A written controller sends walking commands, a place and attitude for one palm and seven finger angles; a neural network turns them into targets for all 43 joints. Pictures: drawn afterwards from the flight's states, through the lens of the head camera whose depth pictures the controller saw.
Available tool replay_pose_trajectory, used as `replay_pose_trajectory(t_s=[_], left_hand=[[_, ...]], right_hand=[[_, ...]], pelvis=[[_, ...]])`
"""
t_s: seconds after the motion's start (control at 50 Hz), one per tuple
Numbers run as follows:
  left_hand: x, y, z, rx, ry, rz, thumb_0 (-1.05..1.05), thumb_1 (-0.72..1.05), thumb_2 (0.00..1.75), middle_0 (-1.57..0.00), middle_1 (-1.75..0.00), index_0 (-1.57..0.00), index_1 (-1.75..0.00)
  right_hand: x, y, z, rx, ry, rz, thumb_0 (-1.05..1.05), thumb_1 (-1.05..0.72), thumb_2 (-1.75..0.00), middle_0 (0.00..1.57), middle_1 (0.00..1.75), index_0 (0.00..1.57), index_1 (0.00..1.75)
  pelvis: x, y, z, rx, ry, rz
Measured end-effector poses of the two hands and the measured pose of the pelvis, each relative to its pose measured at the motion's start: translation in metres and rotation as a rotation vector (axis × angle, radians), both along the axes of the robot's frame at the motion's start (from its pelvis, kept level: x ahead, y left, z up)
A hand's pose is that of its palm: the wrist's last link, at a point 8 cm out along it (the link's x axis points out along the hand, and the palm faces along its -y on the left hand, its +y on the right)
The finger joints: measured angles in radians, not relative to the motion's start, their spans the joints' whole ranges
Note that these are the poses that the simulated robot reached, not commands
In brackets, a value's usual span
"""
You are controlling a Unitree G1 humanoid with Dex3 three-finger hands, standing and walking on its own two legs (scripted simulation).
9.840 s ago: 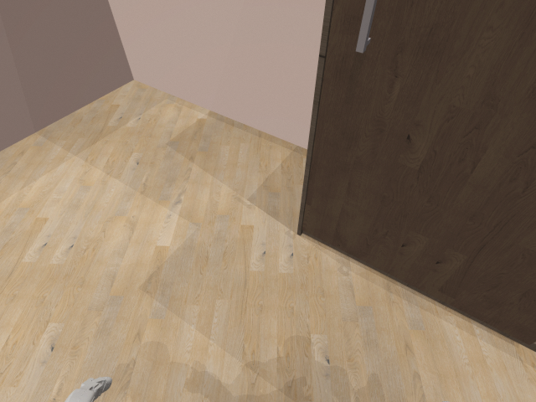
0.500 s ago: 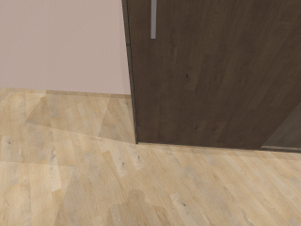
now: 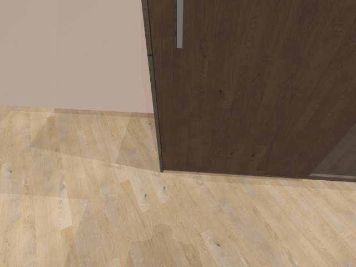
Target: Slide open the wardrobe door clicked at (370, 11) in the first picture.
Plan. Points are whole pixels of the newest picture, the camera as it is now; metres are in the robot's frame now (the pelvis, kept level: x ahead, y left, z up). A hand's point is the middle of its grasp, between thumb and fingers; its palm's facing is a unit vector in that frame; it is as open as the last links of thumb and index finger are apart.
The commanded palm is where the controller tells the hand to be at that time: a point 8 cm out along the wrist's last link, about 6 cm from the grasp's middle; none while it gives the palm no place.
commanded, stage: look again from close up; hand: left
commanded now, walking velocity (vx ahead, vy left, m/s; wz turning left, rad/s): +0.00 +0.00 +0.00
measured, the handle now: (180, 4) +0.78 +0.04 +0.25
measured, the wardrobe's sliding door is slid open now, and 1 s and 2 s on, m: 0.00 0.00 0.00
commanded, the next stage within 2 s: shuffle to correct the standing spot in 0.02 s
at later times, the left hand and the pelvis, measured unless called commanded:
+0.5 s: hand out of the picture +0.01 +0.14 -0.19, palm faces +0.13 -0.98 -0.17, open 7.4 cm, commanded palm none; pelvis +0.07 -0.02 -0.01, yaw +2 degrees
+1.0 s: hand (126, 210) +0.30 +0.18 -0.17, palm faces +0.02 -0.97 -0.23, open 7.3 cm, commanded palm none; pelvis +0.25 -0.02 -0.01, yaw +1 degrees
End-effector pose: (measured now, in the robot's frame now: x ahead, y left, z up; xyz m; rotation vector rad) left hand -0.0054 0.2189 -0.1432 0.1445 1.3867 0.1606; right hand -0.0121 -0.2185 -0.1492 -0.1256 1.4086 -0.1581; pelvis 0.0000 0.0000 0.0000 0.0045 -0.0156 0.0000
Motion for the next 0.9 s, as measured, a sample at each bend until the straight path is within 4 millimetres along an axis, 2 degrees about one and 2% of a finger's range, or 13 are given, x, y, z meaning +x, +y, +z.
replay_pose_trajectory(t_s=[0.22,0.38,0.44,0.48,0.52,0.6,0.66,0.7,0.74,0.8,0.9], left_hand=[[0.006,0.002,0.000,0.012,-0.002,0.000,0.01,0.91,0.90,-0.20,-0.30,-0.19,-0.30],[0.012,-0.011,-0.008,-0.008,0.043,0.017,0.01,0.91,0.90,-0.20,-0.30,-0.19,-0.30],[0.014,-0.019,-0.012,-0.017,0.054,0.056,0.01,0.91,0.90,-0.20,-0.30,-0.19,-0.30],[0.012,-0.024,-0.013,-0.024,0.062,0.097,0.01,0.91,0.90,-0.20,-0.30,-0.19,-0.30],[0.007,-0.028,-0.012,-0.035,0.088,0.129,0.01,0.91,0.90,-0.20,-0.30,-0.19,-0.30],[0.000,-0.034,-0.011,-0.075,0.190,0.152,0.01,0.91,0.90,-0.20,-0.30,-0.19,-0.30],[0.006,-0.031,-0.019,-0.112,0.257,0.151,0.01,0.91,0.90,-0.20,-0.30,-0.19,-0.30],[0.021,-0.025,-0.026,-0.125,0.284,0.130,0.01,0.91,0.90,-0.20,-0.30,-0.20,-0.30],[0.049,-0.015,-0.027,-0.117,0.270,0.092,0.01,0.91,0.90,-0.20,-0.30,-0.20,-0.30],[0.109,-0.001,-0.022,-0.085,0.170,0.055,0.01,0.91,0.90,-0.20,-0.30,-0.19,-0.30],[0.217,0.012,-0.006,-0.021,-0.031,0.023,0.01,0.92,0.90,-0.19,-0.30,-0.19,-0.30]], right_hand=[[0.008,-0.011,0.000,-0.016,-0.008,0.008,0.00,-0.91,-0.90,0.20,0.30,0.20,0.30],[0.009,-0.014,-0.009,0.007,0.044,-0.031,0.00,-0.91,-0.90,0.20,0.30,0.20,0.30],[0.016,-0.016,-0.012,0.010,0.084,-0.018,0.00,-0.91,-0.90,0.20,0.30,0.20,0.30],[0.030,-0.017,-0.010,0.007,0.107,0.009,0.00,-0.91,-0.90,0.20,0.30,0.20,0.30],[0.054,-0.017,-0.006,-0.003,0.098,0.033,0.00,-0.91,-0.90,0.20,0.30,0.20,0.30],[0.124,-0.014,0.000,-0.026,-0.002,0.058,0.01,-0.91,-0.90,0.20,0.30,0.20,0.30],[0.177,-0.010,-0.001,-0.060,-0.109,0.069,0.01,-0.93,-0.90,0.20,0.30,0.20,0.30],[0.202,-0.007,-0.004,-0.078,-0.176,0.058,0.01,-0.93,-0.90,0.20,0.30,0.20,0.30],[0.214,-0.003,-0.002,-0.076,-0.199,0.035,0.00,-0.93,-0.90,0.20,0.30,0.20,0.30],[0.218,0.005,0.003,-0.056,-0.166,0.013,0.00,-0.92,-0.90,0.20,0.29,0.20,0.30],[0.212,0.006,0.005,-0.017,-0.035,-0.007,0.00,-0.93,-0.90,0.20,0.30,0.20,0.30]], pelvis=[[0.006,-0.005,-0.001,0.003,0.003,-0.002],[0.038,-0.015,-0.010,0.006,0.024,-0.009],[0.054,-0.019,-0.015,-0.012,0.034,0.017],[0.065,-0.019,-0.015,-0.021,0.036,0.036],[0.076,-0.016,-0.013,-0.024,0.034,0.044],[0.102,-0.007,-0.012,-0.023,0.033,0.049],[0.126,0.005,-0.021,-0.021,0.022,0.043],[0.140,0.012,-0.027,-0.014,0.013,0.022],[0.153,0.014,-0.025,-0.003,0.005,0.000],[0.172,0.013,-0.015,0.001,0.013,-0.002],[0.207,0.004,-0.004,-0.002,0.034,0.008]])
